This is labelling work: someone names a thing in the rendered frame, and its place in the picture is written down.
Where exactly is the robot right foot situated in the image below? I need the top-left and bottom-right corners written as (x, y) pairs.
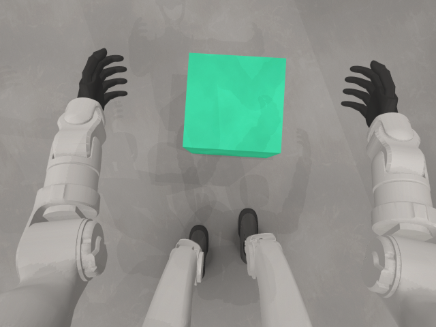
top-left (238, 208), bottom-right (258, 264)

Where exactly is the right robot upper arm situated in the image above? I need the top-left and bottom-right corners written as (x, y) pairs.
top-left (361, 234), bottom-right (436, 327)

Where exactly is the carton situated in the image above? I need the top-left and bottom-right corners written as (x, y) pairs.
top-left (183, 53), bottom-right (286, 158)

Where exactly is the robot foot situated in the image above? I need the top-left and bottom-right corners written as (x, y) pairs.
top-left (189, 225), bottom-right (208, 278)
top-left (238, 208), bottom-right (258, 264)

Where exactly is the right robot hand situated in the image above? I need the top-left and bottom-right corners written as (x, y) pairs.
top-left (341, 61), bottom-right (398, 127)

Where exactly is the left robot hand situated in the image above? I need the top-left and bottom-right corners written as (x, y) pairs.
top-left (77, 48), bottom-right (127, 110)

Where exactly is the robot left forearm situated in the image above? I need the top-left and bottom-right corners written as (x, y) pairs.
top-left (16, 97), bottom-right (106, 279)

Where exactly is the robot left foot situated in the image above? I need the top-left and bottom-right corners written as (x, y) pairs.
top-left (189, 225), bottom-right (208, 278)

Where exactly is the robot right forearm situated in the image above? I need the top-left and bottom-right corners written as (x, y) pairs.
top-left (366, 112), bottom-right (436, 244)

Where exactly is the left robot upper arm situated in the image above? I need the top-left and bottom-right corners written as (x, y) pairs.
top-left (0, 218), bottom-right (108, 327)

